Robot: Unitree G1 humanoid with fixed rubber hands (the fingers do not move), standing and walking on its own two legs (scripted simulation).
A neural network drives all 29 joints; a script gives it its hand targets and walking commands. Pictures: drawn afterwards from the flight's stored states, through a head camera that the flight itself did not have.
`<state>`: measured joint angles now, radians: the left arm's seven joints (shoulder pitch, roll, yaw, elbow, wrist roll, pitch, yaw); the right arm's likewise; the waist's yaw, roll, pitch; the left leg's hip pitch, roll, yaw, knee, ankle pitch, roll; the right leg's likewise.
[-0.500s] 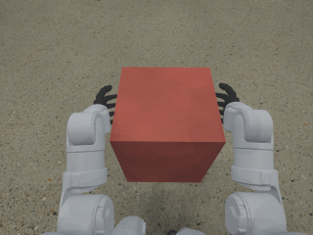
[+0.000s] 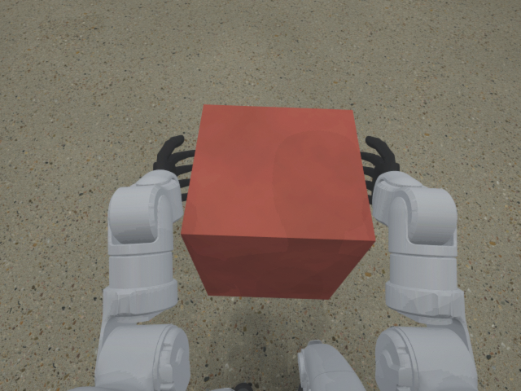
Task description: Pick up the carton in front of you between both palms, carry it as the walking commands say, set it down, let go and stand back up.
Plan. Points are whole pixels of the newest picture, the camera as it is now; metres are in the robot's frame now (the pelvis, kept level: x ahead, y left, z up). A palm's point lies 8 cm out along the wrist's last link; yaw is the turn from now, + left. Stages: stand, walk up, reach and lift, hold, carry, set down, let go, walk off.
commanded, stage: carry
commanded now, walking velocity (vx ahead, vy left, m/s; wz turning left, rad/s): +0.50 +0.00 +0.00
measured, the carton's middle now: (272, 212) +0.36 -0.03 +0.02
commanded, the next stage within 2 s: none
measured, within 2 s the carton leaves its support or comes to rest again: neither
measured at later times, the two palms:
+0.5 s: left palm (175, 83) +0.59 +0.12 +0.09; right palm (341, 68) +0.62 -0.18 +0.08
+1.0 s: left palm (180, 16) +0.78 +0.12 +0.10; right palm (327, 11) +0.78 -0.18 +0.10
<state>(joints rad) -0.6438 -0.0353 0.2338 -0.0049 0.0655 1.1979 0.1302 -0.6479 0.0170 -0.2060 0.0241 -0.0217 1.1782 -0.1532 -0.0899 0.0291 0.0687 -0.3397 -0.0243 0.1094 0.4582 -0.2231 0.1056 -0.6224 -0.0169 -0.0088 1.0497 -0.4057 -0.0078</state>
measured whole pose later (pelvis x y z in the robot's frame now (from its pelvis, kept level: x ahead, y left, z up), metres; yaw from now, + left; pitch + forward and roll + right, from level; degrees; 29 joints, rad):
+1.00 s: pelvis +0.52 -0.03 +0.00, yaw +1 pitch +2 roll +0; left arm -0.16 -0.13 0.12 -0.29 0.12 1.22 0.09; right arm -0.17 0.13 -0.12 -0.29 -0.10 1.22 -0.09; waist -0.02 0.01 -0.16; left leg -0.24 0.05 0.18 0.49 -0.29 0.02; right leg -0.25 -0.05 -0.14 0.49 -0.28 -0.01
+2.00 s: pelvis +0.49 -0.03 -0.01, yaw +1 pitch +2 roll +0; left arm -0.25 -0.15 0.21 0.22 0.25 0.71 0.01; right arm -0.26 0.15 -0.21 0.22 -0.25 0.71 -0.01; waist 0.00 0.00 -0.11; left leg -0.29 0.05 0.17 0.53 -0.27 0.02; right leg -0.29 -0.05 -0.15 0.52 -0.26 -0.02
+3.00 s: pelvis +0.45 -0.04 +0.00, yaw +5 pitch -11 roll +0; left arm -0.30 -0.16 0.26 0.27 0.29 0.73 0.00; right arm -0.31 0.16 -0.26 0.29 -0.29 0.72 0.01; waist 0.00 -0.01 0.10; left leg -0.09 0.00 0.07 0.46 -0.18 0.03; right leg -0.08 -0.01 -0.06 0.47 -0.20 -0.02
